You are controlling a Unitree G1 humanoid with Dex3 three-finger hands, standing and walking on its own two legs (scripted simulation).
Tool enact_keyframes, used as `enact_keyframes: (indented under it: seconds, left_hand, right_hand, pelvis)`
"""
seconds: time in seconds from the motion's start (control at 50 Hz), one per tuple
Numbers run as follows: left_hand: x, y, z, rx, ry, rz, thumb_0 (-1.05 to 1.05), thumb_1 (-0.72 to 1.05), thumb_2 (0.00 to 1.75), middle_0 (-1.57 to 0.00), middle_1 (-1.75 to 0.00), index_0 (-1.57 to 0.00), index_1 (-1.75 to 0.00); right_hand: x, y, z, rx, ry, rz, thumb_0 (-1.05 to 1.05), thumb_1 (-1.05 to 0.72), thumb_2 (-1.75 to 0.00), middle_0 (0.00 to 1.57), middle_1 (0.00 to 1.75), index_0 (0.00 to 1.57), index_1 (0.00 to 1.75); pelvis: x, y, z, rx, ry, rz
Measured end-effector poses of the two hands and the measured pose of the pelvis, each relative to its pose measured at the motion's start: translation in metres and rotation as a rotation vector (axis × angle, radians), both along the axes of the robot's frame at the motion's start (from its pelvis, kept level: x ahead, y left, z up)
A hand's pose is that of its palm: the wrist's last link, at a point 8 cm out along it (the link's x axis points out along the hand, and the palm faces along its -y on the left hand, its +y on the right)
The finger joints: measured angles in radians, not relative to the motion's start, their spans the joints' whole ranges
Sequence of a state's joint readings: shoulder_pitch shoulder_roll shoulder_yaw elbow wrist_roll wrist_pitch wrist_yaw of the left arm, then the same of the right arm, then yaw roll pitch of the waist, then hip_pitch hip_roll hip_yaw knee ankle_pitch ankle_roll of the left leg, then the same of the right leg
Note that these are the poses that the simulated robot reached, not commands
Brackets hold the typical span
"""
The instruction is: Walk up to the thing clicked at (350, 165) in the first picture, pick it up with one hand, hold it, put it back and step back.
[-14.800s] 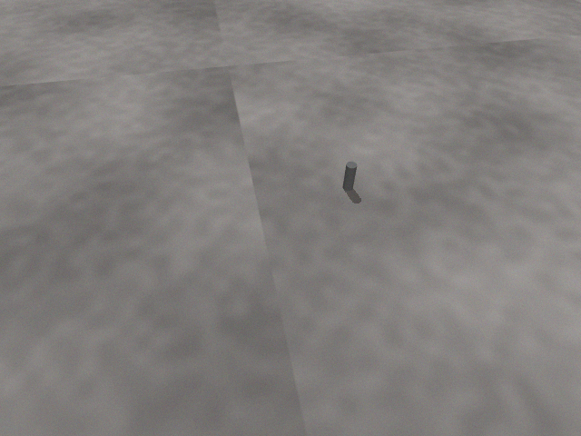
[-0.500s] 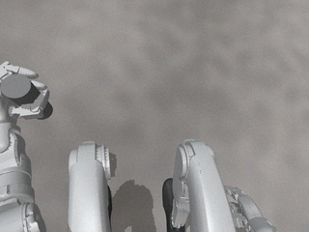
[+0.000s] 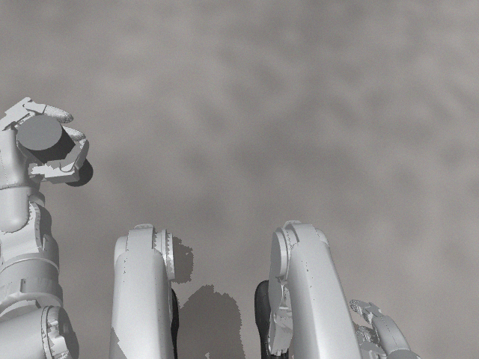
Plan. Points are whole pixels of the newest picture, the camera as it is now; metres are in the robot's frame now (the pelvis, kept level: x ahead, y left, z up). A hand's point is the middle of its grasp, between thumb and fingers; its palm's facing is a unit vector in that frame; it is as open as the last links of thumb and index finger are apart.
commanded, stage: settle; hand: left
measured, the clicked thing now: (61, 155) +0.43 +0.28 -0.06
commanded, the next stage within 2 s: lift in 0.14 s
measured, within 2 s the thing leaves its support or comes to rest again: neither
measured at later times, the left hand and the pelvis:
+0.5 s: hand (58, 136) +0.43 +0.27 +0.00, palm faces +0.23 -0.97 -0.05, open 7.1 cm; pelvis +0.00 +0.00 +0.02, yaw +1 degrees
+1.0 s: hand (5, 105) +0.40 +0.25 +0.13, palm faces +0.24 -0.97 -0.05, open 7.1 cm; pelvis +0.02 +0.00 +0.13, yaw +2 degrees
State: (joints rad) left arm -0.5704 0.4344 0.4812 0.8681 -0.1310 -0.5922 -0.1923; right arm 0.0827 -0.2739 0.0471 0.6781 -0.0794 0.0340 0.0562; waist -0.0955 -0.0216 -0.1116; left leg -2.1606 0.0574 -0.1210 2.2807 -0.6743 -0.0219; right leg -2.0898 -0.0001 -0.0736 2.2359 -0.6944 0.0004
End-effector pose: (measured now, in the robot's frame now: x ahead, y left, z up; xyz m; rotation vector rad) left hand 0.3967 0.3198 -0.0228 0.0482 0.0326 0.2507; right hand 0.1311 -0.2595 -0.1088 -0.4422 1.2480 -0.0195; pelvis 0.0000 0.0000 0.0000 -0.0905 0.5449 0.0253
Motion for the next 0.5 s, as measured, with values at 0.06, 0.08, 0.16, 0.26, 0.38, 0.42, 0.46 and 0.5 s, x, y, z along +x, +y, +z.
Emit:
enact_keyframes:
  seconds: [0.06,0.08,0.16,0.26,0.38,0.42,0.46,0.5]
  left_hand:
    - [0.001,-0.001,0.002,0.000,0.006,-0.002,0.02,-0.05,1.12,-0.90,-1.06,-0.90,-1.08]
    - [0.001,-0.002,0.002,-0.003,0.007,-0.001,0.02,-0.05,1.12,-0.90,-1.06,-0.90,-1.08]
    - [0.003,-0.002,0.006,-0.005,-0.003,0.011,0.02,-0.05,1.12,-0.90,-1.06,-0.90,-1.08]
    - [0.006,-0.004,0.007,0.000,0.004,0.005,0.02,-0.05,1.12,-0.90,-1.06,-0.90,-1.08]
    - [0.007,-0.006,0.014,-0.007,-0.004,-0.003,0.02,-0.05,1.12,-0.90,-1.06,-0.90,-1.08]
    - [0.007,-0.006,0.017,-0.005,-0.004,-0.008,0.02,-0.05,1.12,-0.90,-1.07,-0.90,-1.08]
    - [0.006,-0.006,0.023,-0.002,-0.010,-0.013,0.02,-0.05,1.12,-0.90,-1.07,-0.90,-1.08]
    - [0.005,-0.006,0.029,-0.003,-0.015,-0.016,0.02,-0.05,1.12,-0.90,-1.07,-0.90,-1.08]
  right_hand:
    - [-0.002,0.000,0.001,0.002,0.006,-0.004,0.01,-0.88,-0.90,0.20,0.30,0.21,0.30]
    - [-0.003,0.000,0.001,0.002,0.008,-0.004,0.01,-0.88,-0.90,0.20,0.30,0.21,0.30]
    - [-0.004,-0.001,0.003,0.004,0.012,-0.010,0.01,-0.88,-0.90,0.20,0.30,0.21,0.30]
    - [-0.005,-0.001,0.005,0.005,0.015,-0.011,0.01,-0.88,-0.90,0.20,0.30,0.21,0.30]
    - [-0.004,-0.001,0.007,0.008,0.012,-0.021,0.01,-0.90,-0.90,0.20,0.30,0.21,0.30]
    - [-0.003,-0.001,0.009,0.010,0.007,-0.027,0.01,-0.90,-0.90,0.20,0.30,0.21,0.30]
    - [-0.001,-0.001,0.011,0.012,0.003,-0.032,0.01,-0.90,-0.90,0.20,0.30,0.21,0.30]
    - [0.000,0.000,0.014,0.017,-0.002,-0.035,0.01,-0.91,-0.90,0.20,0.30,0.21,0.30]
  pelvis:
    - [0.000,0.000,0.002,0.002,0.002,0.001]
    - [0.000,0.000,0.003,0.003,0.002,0.002]
    - [0.001,0.000,0.005,0.005,0.005,0.003]
    - [0.001,-0.001,0.007,0.007,0.010,0.003]
    - [0.003,-0.001,0.011,0.011,0.016,0.006]
    - [0.003,-0.001,0.013,0.011,0.017,0.006]
    - [0.004,-0.001,0.016,0.013,0.019,0.007]
    - [0.004,-0.001,0.020,0.014,0.022,0.009]
